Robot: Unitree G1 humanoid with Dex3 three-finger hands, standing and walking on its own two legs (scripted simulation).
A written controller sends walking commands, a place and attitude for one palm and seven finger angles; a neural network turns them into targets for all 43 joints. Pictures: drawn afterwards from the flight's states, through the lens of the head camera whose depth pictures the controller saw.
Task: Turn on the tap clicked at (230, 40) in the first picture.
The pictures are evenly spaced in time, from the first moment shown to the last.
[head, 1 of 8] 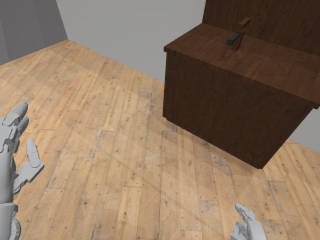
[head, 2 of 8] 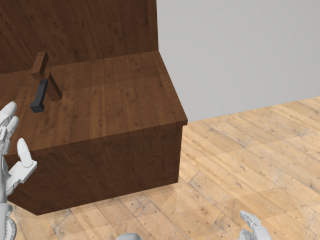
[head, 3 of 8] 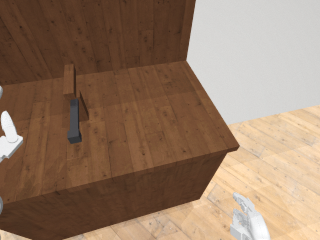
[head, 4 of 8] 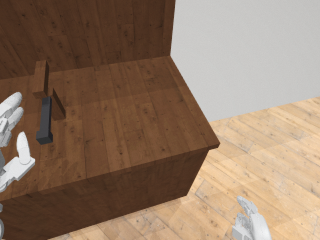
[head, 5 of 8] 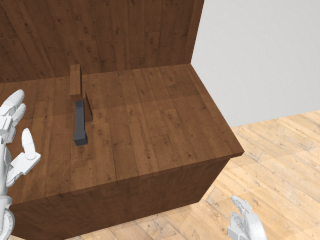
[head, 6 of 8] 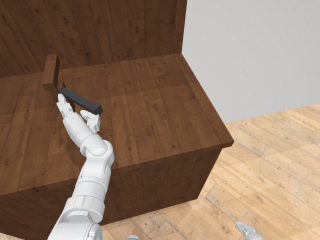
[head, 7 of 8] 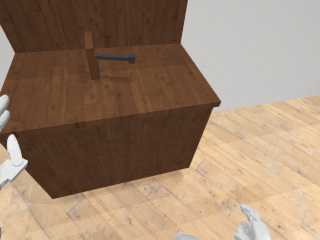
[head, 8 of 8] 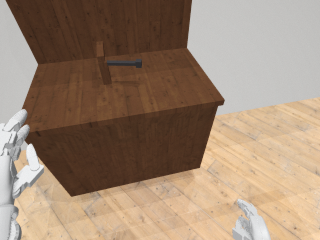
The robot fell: no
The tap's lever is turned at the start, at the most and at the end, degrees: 0 75 75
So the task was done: yes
